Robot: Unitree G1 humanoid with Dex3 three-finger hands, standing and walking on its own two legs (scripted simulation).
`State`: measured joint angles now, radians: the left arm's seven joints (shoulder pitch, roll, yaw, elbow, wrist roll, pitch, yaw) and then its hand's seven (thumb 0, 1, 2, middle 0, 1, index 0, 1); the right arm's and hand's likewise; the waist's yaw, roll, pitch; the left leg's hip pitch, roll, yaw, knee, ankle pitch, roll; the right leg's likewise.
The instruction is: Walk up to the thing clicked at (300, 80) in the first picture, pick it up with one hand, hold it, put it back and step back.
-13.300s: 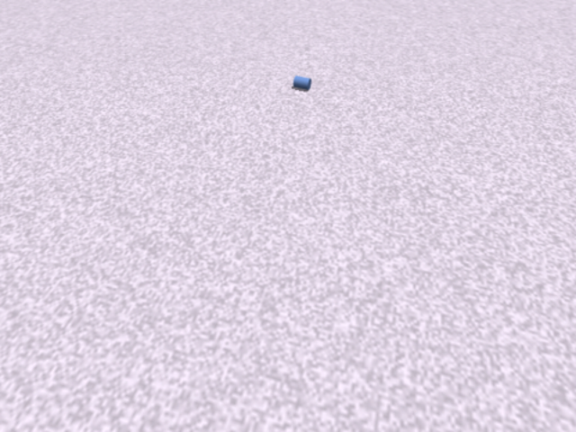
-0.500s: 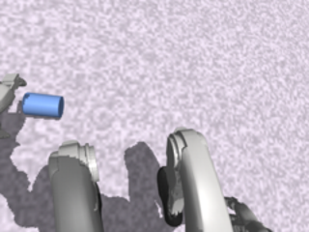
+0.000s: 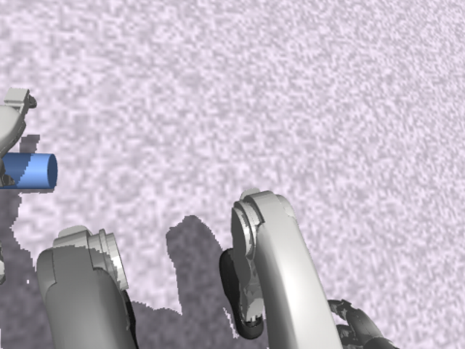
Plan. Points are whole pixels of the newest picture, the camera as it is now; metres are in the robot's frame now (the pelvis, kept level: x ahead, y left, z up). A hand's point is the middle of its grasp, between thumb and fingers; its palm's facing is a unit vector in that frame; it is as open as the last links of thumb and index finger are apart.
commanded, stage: approach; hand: left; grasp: from above
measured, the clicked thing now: (23, 170) +0.46 +0.30 -0.27
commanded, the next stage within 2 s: close in in 0.22 s
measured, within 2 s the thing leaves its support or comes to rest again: neither
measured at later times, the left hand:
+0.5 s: hand out of the picture +0.41 +0.31 -0.16, palm faces -0.49 -0.04 -0.87, open 13.8 cm
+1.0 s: hand (17, 167) +0.45 +0.29 -0.21, palm faces -0.47 +0.00 -0.88, open 14.0 cm
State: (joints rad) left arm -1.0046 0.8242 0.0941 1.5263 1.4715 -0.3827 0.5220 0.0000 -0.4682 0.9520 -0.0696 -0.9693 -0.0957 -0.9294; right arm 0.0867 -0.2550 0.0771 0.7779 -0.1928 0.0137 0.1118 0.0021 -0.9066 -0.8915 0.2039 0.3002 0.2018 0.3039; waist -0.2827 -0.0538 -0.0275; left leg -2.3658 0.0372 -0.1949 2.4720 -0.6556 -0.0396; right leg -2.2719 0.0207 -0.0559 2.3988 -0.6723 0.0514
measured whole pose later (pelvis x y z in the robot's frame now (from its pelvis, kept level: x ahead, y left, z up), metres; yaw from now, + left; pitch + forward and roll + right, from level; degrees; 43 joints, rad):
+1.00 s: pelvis +0.01 +0.00 -0.01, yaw -1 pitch +30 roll -9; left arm -0.95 0.84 0.09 1.60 1.39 -0.32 0.53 0.00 -0.44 0.92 -0.06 -0.97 -0.10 -0.92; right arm 0.07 -0.26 0.15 0.80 -0.27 -0.08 0.15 0.00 -0.91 -0.90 0.20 0.30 0.20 0.30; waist -0.32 -0.06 0.03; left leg -2.38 0.03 -0.22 2.54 -0.69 -0.04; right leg -2.28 0.03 -0.07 2.45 -0.70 0.07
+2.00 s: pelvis +0.01 +0.01 -0.01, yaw -4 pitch +27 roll -12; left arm -0.93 0.93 0.08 1.64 1.36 -0.37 0.53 0.00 -0.42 0.90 -0.06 -1.00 -0.10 -0.94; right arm 0.05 -0.28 0.22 0.73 -0.31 -0.12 0.22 0.00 -0.91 -0.90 0.20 0.30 0.20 0.30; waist -0.34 -0.10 0.11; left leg -2.35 0.03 -0.27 2.57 -0.73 -0.04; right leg -2.23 0.05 -0.10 2.44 -0.71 0.08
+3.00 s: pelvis +0.01 +0.01 -0.01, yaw -5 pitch +27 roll -12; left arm -0.86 0.87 0.01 1.59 1.43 -0.39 0.69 0.00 -0.21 0.79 -0.22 -0.82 -0.25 -0.78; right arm 0.01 -0.30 0.25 0.76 -0.36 -0.11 0.20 0.00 -0.90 -0.89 0.20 0.30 0.20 0.30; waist -0.31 -0.12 0.08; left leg -2.34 0.04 -0.27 2.58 -0.73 -0.04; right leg -2.22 0.06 -0.11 2.43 -0.70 0.07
